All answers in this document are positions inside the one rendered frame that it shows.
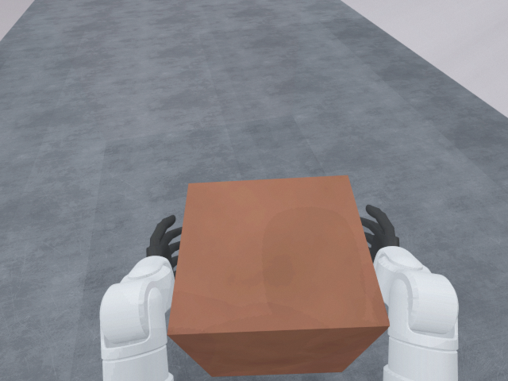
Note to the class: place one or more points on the robot right forearm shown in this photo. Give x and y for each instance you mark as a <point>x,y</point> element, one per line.
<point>423,315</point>

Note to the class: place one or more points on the left robot hand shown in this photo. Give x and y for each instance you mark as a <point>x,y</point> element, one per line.
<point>159,241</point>

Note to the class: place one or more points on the carton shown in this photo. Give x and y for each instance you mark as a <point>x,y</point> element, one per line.
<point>274,277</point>

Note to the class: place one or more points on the robot left forearm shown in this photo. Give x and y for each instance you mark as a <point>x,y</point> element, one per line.
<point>132,323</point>

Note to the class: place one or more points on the right robot hand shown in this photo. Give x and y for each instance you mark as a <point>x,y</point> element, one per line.
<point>383,230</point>

